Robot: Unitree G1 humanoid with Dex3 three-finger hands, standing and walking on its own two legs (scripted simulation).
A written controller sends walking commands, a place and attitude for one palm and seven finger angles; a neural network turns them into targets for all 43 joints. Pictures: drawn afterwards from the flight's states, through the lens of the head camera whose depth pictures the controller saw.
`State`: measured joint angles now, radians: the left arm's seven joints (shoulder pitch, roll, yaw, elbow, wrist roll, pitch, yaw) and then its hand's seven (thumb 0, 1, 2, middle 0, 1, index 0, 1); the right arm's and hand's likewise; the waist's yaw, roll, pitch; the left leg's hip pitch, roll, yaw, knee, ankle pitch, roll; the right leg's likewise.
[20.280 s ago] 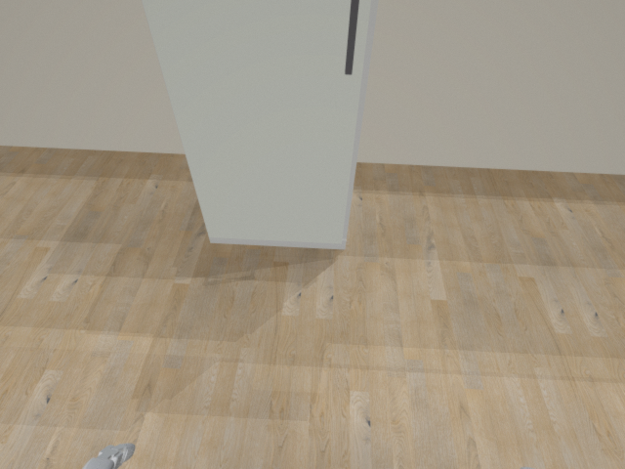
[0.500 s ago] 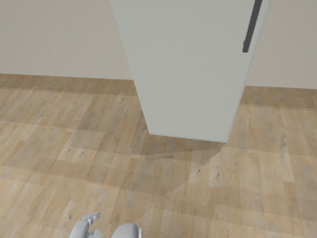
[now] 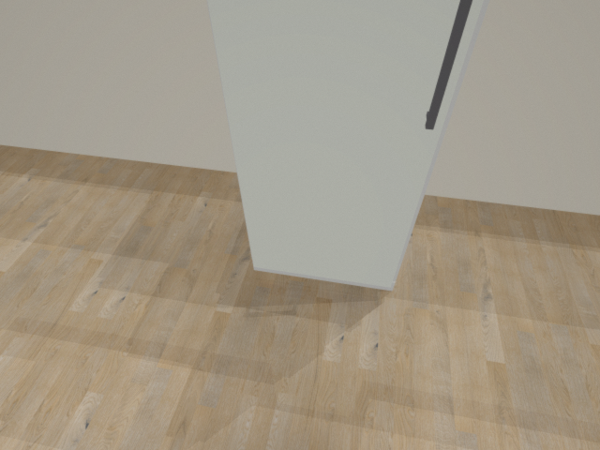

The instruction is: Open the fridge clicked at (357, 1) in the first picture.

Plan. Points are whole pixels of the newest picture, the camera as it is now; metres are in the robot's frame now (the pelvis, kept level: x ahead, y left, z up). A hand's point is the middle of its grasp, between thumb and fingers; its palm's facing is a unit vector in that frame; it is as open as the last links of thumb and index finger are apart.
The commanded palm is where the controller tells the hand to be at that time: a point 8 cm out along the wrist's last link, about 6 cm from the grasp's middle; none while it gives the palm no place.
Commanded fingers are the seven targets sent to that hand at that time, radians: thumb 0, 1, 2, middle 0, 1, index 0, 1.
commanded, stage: take the last steps up to it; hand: right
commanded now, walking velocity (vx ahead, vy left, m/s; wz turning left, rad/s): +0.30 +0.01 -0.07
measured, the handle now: (462, 5) +0.80 -0.20 +0.26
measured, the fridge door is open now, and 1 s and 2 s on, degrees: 0 0 0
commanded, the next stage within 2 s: come to a stop and stand still in 1.22 s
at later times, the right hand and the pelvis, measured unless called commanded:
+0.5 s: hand out of the picture -0.09 -0.12 -0.17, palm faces +0.22 +0.97 -0.09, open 7.4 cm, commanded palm none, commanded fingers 0.00 -0.90 -0.90 0.20 0.30 0.20 0.30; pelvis +0.05 -0.02 -0.01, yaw -6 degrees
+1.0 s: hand (456, 396) +0.27 -0.23 -0.17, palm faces +0.05 +0.96 -0.27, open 7.4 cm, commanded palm none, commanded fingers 0.00 -0.90 -0.90 0.20 0.30 0.20 0.30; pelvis +0.20 -0.02 -0.03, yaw -1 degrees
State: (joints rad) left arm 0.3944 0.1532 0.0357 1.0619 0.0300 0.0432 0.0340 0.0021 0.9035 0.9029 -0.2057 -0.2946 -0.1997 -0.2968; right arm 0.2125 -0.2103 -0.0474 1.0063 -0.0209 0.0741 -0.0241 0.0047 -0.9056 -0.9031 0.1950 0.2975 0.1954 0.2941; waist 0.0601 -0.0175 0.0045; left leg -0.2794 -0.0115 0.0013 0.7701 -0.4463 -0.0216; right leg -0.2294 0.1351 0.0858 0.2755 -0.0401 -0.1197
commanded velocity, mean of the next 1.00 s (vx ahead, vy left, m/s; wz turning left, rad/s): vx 0.29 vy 0.04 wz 0.02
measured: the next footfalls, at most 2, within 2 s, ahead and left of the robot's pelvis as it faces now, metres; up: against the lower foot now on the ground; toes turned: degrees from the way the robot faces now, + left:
left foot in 0.12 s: -0.02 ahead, +0.11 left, +0.00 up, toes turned +2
right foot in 0.56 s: +0.16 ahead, -0.18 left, +0.00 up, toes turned -12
